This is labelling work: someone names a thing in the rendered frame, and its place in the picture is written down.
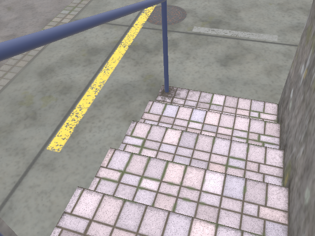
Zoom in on stairs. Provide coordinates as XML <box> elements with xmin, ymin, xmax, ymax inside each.
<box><xmin>50</xmin><ymin>85</ymin><xmax>289</xmax><ymax>236</ymax></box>

